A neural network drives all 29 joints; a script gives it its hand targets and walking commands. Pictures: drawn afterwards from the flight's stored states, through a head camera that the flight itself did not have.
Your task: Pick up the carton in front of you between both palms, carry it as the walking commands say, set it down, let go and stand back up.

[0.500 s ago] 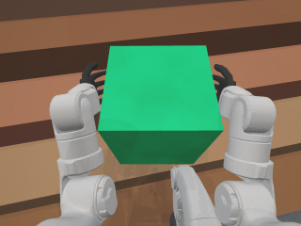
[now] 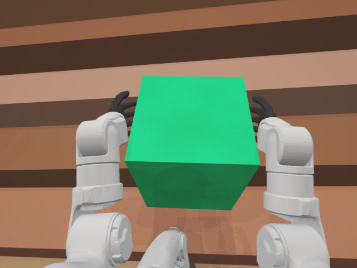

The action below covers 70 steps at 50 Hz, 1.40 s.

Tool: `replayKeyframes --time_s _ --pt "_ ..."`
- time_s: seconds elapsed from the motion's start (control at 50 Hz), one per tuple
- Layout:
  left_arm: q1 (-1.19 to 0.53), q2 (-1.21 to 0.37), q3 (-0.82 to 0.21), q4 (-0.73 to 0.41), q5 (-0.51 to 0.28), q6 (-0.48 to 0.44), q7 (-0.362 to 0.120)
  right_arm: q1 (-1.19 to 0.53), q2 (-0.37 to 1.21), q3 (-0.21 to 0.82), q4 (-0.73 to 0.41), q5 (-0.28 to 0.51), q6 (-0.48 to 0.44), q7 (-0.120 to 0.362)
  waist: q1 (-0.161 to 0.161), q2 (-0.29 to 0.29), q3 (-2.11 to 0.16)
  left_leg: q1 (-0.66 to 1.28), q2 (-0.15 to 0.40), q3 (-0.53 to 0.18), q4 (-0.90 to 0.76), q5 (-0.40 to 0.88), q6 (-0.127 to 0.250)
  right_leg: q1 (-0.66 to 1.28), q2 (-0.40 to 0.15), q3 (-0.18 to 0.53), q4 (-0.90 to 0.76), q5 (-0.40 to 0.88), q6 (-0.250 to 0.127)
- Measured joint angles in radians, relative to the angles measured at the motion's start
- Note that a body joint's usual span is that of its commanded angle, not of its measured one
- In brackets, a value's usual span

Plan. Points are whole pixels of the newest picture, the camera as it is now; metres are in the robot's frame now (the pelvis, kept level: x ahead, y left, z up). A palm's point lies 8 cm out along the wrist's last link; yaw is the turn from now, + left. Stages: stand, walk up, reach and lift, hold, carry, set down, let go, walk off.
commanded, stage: carry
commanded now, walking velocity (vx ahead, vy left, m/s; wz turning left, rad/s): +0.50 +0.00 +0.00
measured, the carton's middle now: (190, 148) +0.37 +0.03 +0.09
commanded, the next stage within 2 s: none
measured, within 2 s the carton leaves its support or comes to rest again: neither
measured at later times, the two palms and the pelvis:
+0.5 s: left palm out of the picture +0.70 +0.01 +0.39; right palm out of the picture +0.69 -0.29 +0.41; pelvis +0.30 -0.14 +0.17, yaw -6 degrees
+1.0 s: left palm out of the picture +0.96 -0.05 +0.54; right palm out of the picture +0.95 -0.35 +0.51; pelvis +0.58 -0.17 +0.34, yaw -3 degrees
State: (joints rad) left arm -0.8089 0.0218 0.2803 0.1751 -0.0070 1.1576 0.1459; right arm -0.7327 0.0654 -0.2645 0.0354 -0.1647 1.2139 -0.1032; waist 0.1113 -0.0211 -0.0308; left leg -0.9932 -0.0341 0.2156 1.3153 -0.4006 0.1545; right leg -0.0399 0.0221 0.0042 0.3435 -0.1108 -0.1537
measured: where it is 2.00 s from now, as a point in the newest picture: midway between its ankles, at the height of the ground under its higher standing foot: (257, 23)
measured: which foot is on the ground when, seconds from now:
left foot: down 0.00-0.48, up 0.50-0.96, down 0.98-1.00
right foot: down 0.00-0.02, up 0.04-0.46, down 0.48-1.00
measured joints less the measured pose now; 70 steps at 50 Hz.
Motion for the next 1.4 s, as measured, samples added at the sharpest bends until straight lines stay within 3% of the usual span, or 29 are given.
replayKeyframes --time_s 0.02,0.04,0.08,0.12,0.16,0.22,0.3,0.36,0.42,0.46,0.5,0.52,0.56,0.6,0.66,0.76,0.84,0.88,0.94,1.0,1.04,1.06,1.12,1.16,1.22,1.28,1.32,1.36,1.4 --pt "0.012 0.012 0.005 0.008 0.006 0.017 -0.014 0.000 0.000 0.024 0.022 0.007 0.016 -0.013 -0.041 0.001 -0.016 0.115 -0.017 0.012 -0.107 -0.011 0.010 -0.038 -0.011 -0.018 0.103 0.059 0.012" --pt "0.008 0.030 0.008 0.010 0.012 0.037 -0.027 -0.016 0.000 0.050 0.038 0.012 0.035 -0.033 -0.089 -0.014 -0.005 0.190 -0.036 0.028 -0.177 0.022 0.003 -0.125 -0.026 -0.002 0.347 0.144 0.058" --pt "-0.010 0.053 0.029 0.007 0.011 0.070 -0.062 -0.054 -0.017 0.085 0.066 0.044 0.059 -0.055 -0.181 -0.021 0.015 0.296 -0.062 0.036 -0.278 0.024 0.000 -0.373 0.028 0.088 1.043 0.029 0.127" --pt "-0.019 0.039 0.046 -0.026 0.037 0.107 -0.070 -0.064 -0.052 0.114 0.057 0.108 0.088 -0.081 -0.260 -0.005 0.029 0.415 -0.075 0.014 -0.409 0.037 -0.017 -0.562 0.081 0.124 1.499 -0.059 0.102" --pt "-0.050 0.010 0.064 -0.045 0.078 0.139 -0.071 -0.092 -0.099 0.118 0.059 0.174 0.115 -0.098 -0.310 0.023 0.043 0.535 -0.061 -0.018 -0.549 0.069 -0.049 -0.708 0.074 0.120 1.631 -0.074 0.063" --pt "-0.133 0.004 0.104 -0.020 0.125 0.171 -0.074 -0.198 -0.144 0.103 0.143 0.237 0.128 -0.116 -0.339 0.045 0.049 0.672 -0.009 -0.054 -0.703 0.096 -0.066 -0.868 0.005 0.062 1.524 -0.114 0.035" --pt "-0.222 0.045 0.150 0.027 0.144 0.216 -0.078 -0.346 -0.142 0.078 0.289 0.228 0.126 -0.115 -0.346 0.020 -0.005 0.793 0.046 -0.089 -0.839 0.093 -0.095 -1.075 -0.077 0.002 1.642 -0.321 0.019" --pt "-0.283 0.063 0.150 0.068 0.156 0.251 -0.069 -0.403 -0.151 0.059 0.338 0.200 0.147 -0.085 -0.315 0.004 -0.024 0.900 0.100 -0.123 -0.941 0.081 -0.125 -1.209 -0.124 -0.005 1.662 -0.418 0.024" --pt "-0.326 0.078 0.113 0.103 0.140 0.285 -0.036 -0.424 -0.156 0.019 0.342 0.176 0.183 -0.063 -0.237 0.016 -0.045 1.012 0.177 -0.133 -1.110 0.142 -0.140 -1.172 -0.157 -0.104 1.239 -0.330 0.022" --pt "-0.344 0.082 0.078 0.148 0.113 0.292 -0.015 -0.417 -0.155 -0.028 0.331 0.149 0.213 -0.052 -0.164 0.006 -0.065 1.005 0.227 -0.108 -1.072 0.196 -0.148 -1.028 -0.118 -0.156 0.967 -0.245 0.005" --pt "-0.344 0.065 0.039 0.173 0.085 0.278 0.007 -0.412 -0.164 -0.084 0.323 0.116 0.225 -0.034 -0.054 0.009 -0.029 0.872 0.258 -0.166 -0.712 0.241 -0.146 -0.929 -0.077 -0.187 0.879 -0.222 0.025" --pt "-0.333 0.051 0.021 0.175 0.074 0.265 0.017 -0.408 -0.170 -0.112 0.324 0.100 0.221 -0.024 -0.013 0.015 0.000 0.755 0.213 -0.253 -0.417 0.249 -0.147 -0.897 -0.073 -0.195 0.865 -0.229 0.037" --pt "-0.275 0.021 -0.009 0.153 0.056 0.247 0.037 -0.380 -0.163 -0.155 0.316 0.068 0.217 -0.013 0.041 0.046 0.045 0.562 0.104 -0.344 0.086 0.278 -0.124 -0.803 -0.058 -0.209 0.781 -0.231 0.050" --pt "-0.215 -0.001 -0.018 0.104 0.039 0.242 0.048 -0.340 -0.136 -0.183 0.265 0.042 0.226 -0.011 0.060 0.065 0.080 0.420 0.036 -0.324 0.366 0.299 -0.082 -0.698 -0.042 -0.216 0.660 -0.209 0.058" --pt "-0.172 -0.023 -0.006 0.024 0.031 0.227 0.066 -0.295 -0.099 -0.182 0.157 0.025 0.225 -0.013 0.050 0.060 0.123 0.256 0.006 -0.246 0.495 0.283 -0.036 -0.550 -0.028 -0.222 0.471 -0.169 0.058" --pt "-0.167 -0.042 0.032 -0.070 0.052 0.191 0.054 -0.281 -0.082 -0.152 0.056 0.033 0.196 -0.010 0.016 0.037 0.116 0.061 0.034 -0.172 0.428 0.134 -0.017 -0.365 -0.028 -0.210 0.242 -0.138 0.055" --pt "-0.167 -0.040 0.035 -0.053 0.077 0.179 0.028 -0.274 -0.098 -0.114 0.071 0.039 0.187 -0.008 0.010 0.049 0.048 -0.152 0.067 -0.178 0.774 -0.091 -0.001 -0.248 -0.037 -0.179 0.157 -0.172 0.076" --pt "-0.156 -0.029 0.036 -0.034 0.080 0.183 0.015 -0.270 -0.099 -0.086 0.099 0.034 0.188 -0.008 0.003 0.051 0.027 -0.249 0.096 -0.170 0.823 -0.111 -0.005 -0.169 -0.058 -0.155 0.106 -0.190 0.096" --pt "-0.139 -0.009 0.050 0.006 0.085 0.194 -0.006 -0.257 -0.093 -0.040 0.153 0.032 0.189 -0.014 -0.033 0.042 -0.011 -0.287 0.137 -0.094 0.560 -0.056 -0.015 -0.030 -0.099 -0.133 -0.053 -0.160 0.114" --pt "-0.123 0.004 0.075 0.065 0.100 0.193 -0.029 -0.239 -0.089 0.001 0.221 0.052 0.178 -0.031 -0.091 0.037 -0.054 -0.124 0.106 -0.008 0.186 -0.002 0.020 0.035 -0.138 -0.166 -0.141 -0.065 0.101" --pt "-0.080 0.004 0.094 0.072 0.099 0.191 -0.056 -0.206 -0.080 0.036 0.254 0.073 0.162 -0.044 -0.159 0.048 -0.057 0.125 0.033 0.022 -0.088 0.053 0.004 -0.028 -0.171 -0.188 0.014 0.062 0.092" --pt "-0.068 0.010 0.097 0.069 0.105 0.192 -0.065 -0.191 -0.076 0.055 0.258 0.085 0.155 -0.051 -0.198 0.035 -0.038 0.231 -0.006 0.020 -0.197 -0.073 -0.017 -0.100 -0.191 -0.153 0.203 0.179 0.090" --pt "-0.046 0.015 0.122 0.065 0.125 0.167 -0.087 -0.142 -0.063 0.106 0.247 0.117 0.111 -0.072 -0.290 -0.008 0.021 0.353 -0.035 0.016 -0.309 -0.044 -0.023 -0.418 -0.048 0.084 1.096 0.011 0.109" --pt "-0.014 -0.007 0.134 0.033 0.139 0.164 -0.090 -0.101 -0.065 0.122 0.221 0.147 0.100 -0.086 -0.323 -0.011 0.038 0.456 -0.040 -0.005 -0.430 -0.004 -0.039 -0.572 0.037 0.107 1.432 -0.068 0.073" --pt "-0.003 -0.031 0.122 -0.017 0.155 0.157 -0.087 -0.097 -0.085 0.117 0.198 0.184 0.084 -0.095 -0.329 0.007 0.068 0.609 -0.021 -0.043 -0.616 0.041 -0.068 -0.765 0.043 0.059 1.534 -0.109 0.042" --pt "-0.025 -0.022 0.105 -0.062 0.153 0.156 -0.082 -0.138 -0.090 0.092 0.191 0.193 0.061 -0.095 -0.309 0.007 0.070 0.727 0.011 -0.071 -0.750 0.060 -0.080 -0.932 -0.018 -0.010 1.493 -0.194 0.032" --pt "-0.040 -0.006 0.092 -0.088 0.142 0.164 -0.077 -0.166 -0.082 0.073 0.183 0.184 0.055 -0.090 -0.298 -0.005 0.047 0.793 0.029 -0.090 -0.820 0.059 -0.094 -1.063 -0.052 -0.030 1.605 -0.315 0.024" --pt "-0.061 0.001 0.070 -0.099 0.141 0.172 -0.062 -0.185 -0.081 0.056 0.169 0.167 0.065 -0.081 -0.278 -0.012 0.030 0.871 0.056 -0.113 -0.891 0.052 -0.120 -1.181 -0.083 -0.037 1.664 -0.407 0.020" --pt "-0.086 0.002 0.050 -0.090 0.137 0.185 -0.048 -0.193 -0.087 0.028 0.153 0.158 0.084 -0.067 -0.235 -0.007 0.012 0.968 0.095 -0.126 -1.008 0.069 -0.142 -1.241 -0.118 -0.077 1.506 -0.392 0.023"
